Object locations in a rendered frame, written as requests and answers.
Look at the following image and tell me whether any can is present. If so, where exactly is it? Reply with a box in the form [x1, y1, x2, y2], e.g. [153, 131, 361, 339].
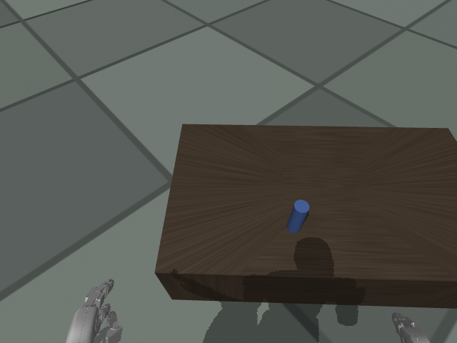
[287, 199, 309, 233]

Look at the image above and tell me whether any right robot hand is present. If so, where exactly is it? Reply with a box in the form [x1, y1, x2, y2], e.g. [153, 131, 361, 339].
[392, 313, 430, 343]

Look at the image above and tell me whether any left robot hand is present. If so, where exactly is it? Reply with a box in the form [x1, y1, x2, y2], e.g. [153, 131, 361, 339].
[66, 279, 123, 343]

